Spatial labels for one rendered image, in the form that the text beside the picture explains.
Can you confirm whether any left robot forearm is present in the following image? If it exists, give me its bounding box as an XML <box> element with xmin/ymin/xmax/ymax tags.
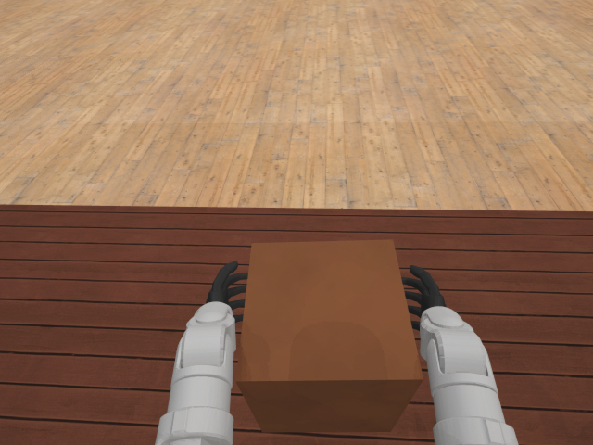
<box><xmin>155</xmin><ymin>301</ymin><xmax>236</xmax><ymax>445</ymax></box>

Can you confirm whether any robot left hand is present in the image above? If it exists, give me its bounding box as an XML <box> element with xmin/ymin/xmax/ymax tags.
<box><xmin>206</xmin><ymin>261</ymin><xmax>248</xmax><ymax>323</ymax></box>

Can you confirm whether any right robot forearm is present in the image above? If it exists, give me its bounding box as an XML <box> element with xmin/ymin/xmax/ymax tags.
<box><xmin>420</xmin><ymin>306</ymin><xmax>519</xmax><ymax>445</ymax></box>

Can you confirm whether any robot right hand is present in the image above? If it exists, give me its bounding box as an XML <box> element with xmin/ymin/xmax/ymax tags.
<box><xmin>401</xmin><ymin>265</ymin><xmax>447</xmax><ymax>331</ymax></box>

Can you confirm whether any carton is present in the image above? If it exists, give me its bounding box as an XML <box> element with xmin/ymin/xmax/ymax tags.
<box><xmin>235</xmin><ymin>239</ymin><xmax>423</xmax><ymax>433</ymax></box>

